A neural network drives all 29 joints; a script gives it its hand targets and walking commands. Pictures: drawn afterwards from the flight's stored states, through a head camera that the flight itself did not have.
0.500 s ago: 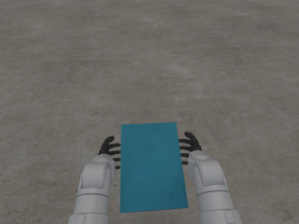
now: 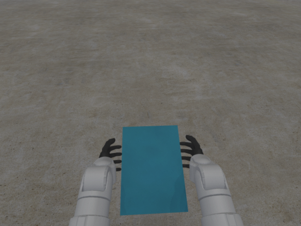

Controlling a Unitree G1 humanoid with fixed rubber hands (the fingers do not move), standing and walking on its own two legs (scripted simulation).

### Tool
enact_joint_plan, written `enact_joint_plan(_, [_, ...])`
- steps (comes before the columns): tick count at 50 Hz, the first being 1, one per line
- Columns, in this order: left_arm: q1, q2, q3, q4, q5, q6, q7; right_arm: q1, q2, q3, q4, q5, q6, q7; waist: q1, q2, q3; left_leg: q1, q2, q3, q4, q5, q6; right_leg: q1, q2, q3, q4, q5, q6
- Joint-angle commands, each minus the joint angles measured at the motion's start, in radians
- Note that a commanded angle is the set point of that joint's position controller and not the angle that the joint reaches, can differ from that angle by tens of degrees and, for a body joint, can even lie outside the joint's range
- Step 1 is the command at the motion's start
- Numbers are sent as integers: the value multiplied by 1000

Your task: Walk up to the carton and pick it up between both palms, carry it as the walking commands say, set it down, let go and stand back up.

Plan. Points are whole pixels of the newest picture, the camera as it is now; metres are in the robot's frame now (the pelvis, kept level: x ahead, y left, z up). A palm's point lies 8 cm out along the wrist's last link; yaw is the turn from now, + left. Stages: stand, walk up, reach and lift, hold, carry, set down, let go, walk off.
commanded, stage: carry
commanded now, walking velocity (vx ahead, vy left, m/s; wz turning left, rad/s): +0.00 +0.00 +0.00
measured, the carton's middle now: (151, 172) +0.32 +0.01 -0.04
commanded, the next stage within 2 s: hold in 0.94 s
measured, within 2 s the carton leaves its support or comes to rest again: neither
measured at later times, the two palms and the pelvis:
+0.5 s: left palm (105, 166) +0.29 +0.13 +0.04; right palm (196, 162) +0.30 -0.11 +0.05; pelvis +0.00 +0.00 +0.00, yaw +0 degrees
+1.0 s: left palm (104, 165) +0.30 +0.14 +0.04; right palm (195, 160) +0.31 -0.11 +0.04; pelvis +0.01 +0.00 +0.00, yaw +0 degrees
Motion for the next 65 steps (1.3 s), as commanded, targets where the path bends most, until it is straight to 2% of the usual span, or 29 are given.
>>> enact_joint_plan(1, [-499,-908,-543,-257,-342,-56,-234,-482,963,516,-268,334,-41,208,2,1,-373,11,36,-10,-62,118,29,273,-97,117,-50,197,1])
enact_joint_plan(5, [-484,-838,-429,-84,-237,-59,-239,-371,901,372,4,207,-34,212,-2,34,-324,2,39,-10,-79,86,31,246,-89,94,-48,172,3])
enact_joint_plan(8, [-552,-900,-534,-260,-327,-61,-240,-465,981,495,-182,312,-31,218,4,28,-341,16,38,-18,-91,62,38,240,-99,115,-70,104,2])
enact_joint_plan(9, [-518,-855,-432,-82,-248,-70,-240,-399,918,380,3,214,-45,218,2,24,-329,6,43,-10,-86,61,29,224,-86,94,-65,97,6])
enact_joint_plan(12, [-497,-869,-484,-181,-285,-81,-236,-440,934,447,-171,268,-61,213,7,-37,-312,-4,44,-17,-91,86,27,219,-76,84,-82,45,10])
enact_joint_plan(13, [-494,-866,-420,-74,-248,-83,-240,-397,931,384,-17,214,-64,210,3,-46,-297,-13,41,-9,-74,72,29,229,-89,94,-103,52,11])
enact_joint_plan(14, [-555,-940,-607,-368,-396,-52,-236,-507,1001,567,-362,379,-34,210,2,25,-319,-4,33,-17,-81,87,33,234,-97,111,-89,105,0])
enact_joint_plan(15, [-472,-866,-409,-8,-240,-58,-237,-416,916,376,33,208,-37,210,9,-16,-326,-20,29,-4,-78,43,30,239,-85,102,-97,27,9])
enact_joint_plan(19, [-528,-888,-498,-182,-303,-70,-246,-483,952,468,-146,287,-48,217,9,-15,-336,-5,28,-12,-98,39,30,248,-90,104,-95,18,8])
enact_joint_plan(22, [-521,-846,-444,-147,-257,-97,-239,-395,949,414,-22,238,-66,217,13,-4,-317,-15,30,-12,-100,34,37,232,-89,97,-118,-56,13])
enact_joint_plan(24, [-511,-906,-534,-247,-335,-63,-235,-493,967,504,-239,326,-49,210,9,10,-352,21,40,-10,-81,91,28,239,-79,81,-95,85,13])
enact_joint_plan(26, [-503,-862,-446,-124,-257,-93,-238,-381,936,404,-26,230,-70,214,10,20,-365,7,29,-7,-87,53,34,287,-98,104,-79,120,-1])
enact_joint_plan(29, [-525,-928,-560,-258,-344,-72,-245,-401,967,509,-179,311,-53,218,11,44,-359,26,55,-31,-89,164,36,274,-91,99,-42,195,-6])
enact_joint_plan(31, [-492,-850,-408,-37,-232,-101,-249,-354,900,360,51,188,-80,221,5,5,-338,26,47,-18,-75,146,31,247,-84,83,-53,179,0])
enact_joint_plan(32, [-521,-906,-541,-259,-329,-96,-248,-404,956,499,-186,303,-73,222,10,6,-344,31,47,-18,-90,152,31,253,-77,77,-52,149,5])
enact_joint_plan(35, [-456,-884,-461,-47,-259,-74,-256,-396,940,428,-18,229,-61,223,7,-7,-343,39,50,-15,-78,131,30,253,-86,86,-51,162,-5])
enact_joint_plan(36, [-485,-914,-540,-215,-331,-68,-252,-413,950,490,-183,298,-51,219,5,22,-357,40,43,-16,-92,111,34,266,-85,86,-64,150,4])
enact_joint_plan(44, [-462,-892,-480,-93,-268,-85,-252,-405,941,451,-74,251,-69,229,11,24,-319,34,63,-32,-112,208,34,256,-73,63,-32,153,9])
enact_joint_plan(46, [-505,-906,-524,-221,-329,-66,-244,-431,941,488,-166,302,-46,217,5,-3,-332,36,37,3,-75,137,28,257,-76,67,-68,181,18])
enact_joint_plan(47, [-458,-866,-424,-38,-242,-86,-251,-406,917,405,-8,219,-66,219,5,-23,-357,42,46,-12,-97,140,27,270,-88,78,-44,151,9])
enact_joint_plan(48, [-262,-838,-388,48,-165,-108,-281,-232,943,321,98,193,-83,268,40,38,-276,111,-164,-71,-169,244,54,405,126,155,-204,144,-15])
enact_joint_plan(49, [-373,-848,-433,-74,-192,-158,-309,-286,992,358,19,206,-122,295,34,99,-325,157,-169,-84,-149,327,54,508,105,177,-205,261,-41])
enact_joint_plan(52, [-353,-850,-467,-85,-201,-224,-373,-271,1093,474,3,233,-170,336,62,-26,-373,127,-222,-85,-161,350,109,637,100,246,-176,367,-12])
enact_joint_plan(56, [-481,-826,-532,-130,-228,-266,-404,-308,1097,495,-23,221,-203,334,18,-66,-311,155,-229,-146,-178,281,123,624,99,233,-217,135,-1])
enact_joint_plan(58, [-525,-800,-504,100,-195,-290,-422,-456,1077,496,88,195,-217,330,28,-100,-134,97,-226,-144,-194,64,134,497,88,250,-260,-213,2])
enact_joint_plan(59, [-595,-771,-463,-57,-187,-307,-406,-467,1078,490,38,203,-218,342,78,-144,-167,126,-226,-164,-209,62,137,523,92,236,-277,-233,3])
enact_joint_plan(63, [-639,-834,-391,123,-171,-262,-409,-507,1102,412,162,168,-180,351,74,-90,-66,28,-234,-180,-232,95,147,599,122,192,-206,-103,1])
enact_joint_plan(64, [-712,-818,-355,165,-148,-255,-405,-573,1089,381,203,155,-174,357,111,-43,-56,12,-227,-179,-257,3,148,587,131,192,-200,-171,-8])
enact_joint_plan(65, [-659,-893,-381,216,-153,-237,-406,-548,1079,340,235,138,-176,360,61,80,-81,-4,-221,-161,-277,13,139,625,138,176,-179,-121,-12])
